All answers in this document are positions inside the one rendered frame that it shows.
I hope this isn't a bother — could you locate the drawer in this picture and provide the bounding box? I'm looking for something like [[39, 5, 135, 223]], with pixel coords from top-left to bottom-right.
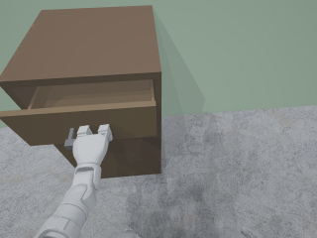
[[0, 79, 158, 146]]

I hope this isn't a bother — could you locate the cabinet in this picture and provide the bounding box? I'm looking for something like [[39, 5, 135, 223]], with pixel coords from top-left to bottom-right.
[[0, 5, 161, 179]]

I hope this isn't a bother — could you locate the handle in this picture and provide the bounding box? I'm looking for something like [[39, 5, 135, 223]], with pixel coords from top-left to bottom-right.
[[64, 128, 76, 150]]

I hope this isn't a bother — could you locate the left robot shin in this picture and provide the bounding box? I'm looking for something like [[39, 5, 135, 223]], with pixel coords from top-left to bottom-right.
[[124, 229, 134, 233]]

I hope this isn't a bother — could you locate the left robot hand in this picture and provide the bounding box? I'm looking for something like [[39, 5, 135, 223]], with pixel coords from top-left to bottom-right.
[[72, 124, 113, 166]]

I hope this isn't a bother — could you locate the left robot forearm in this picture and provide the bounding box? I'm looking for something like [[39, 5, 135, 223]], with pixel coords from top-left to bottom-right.
[[34, 163, 102, 238]]

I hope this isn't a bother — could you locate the right robot hand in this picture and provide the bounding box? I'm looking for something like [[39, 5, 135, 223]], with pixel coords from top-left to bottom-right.
[[240, 226, 262, 238]]

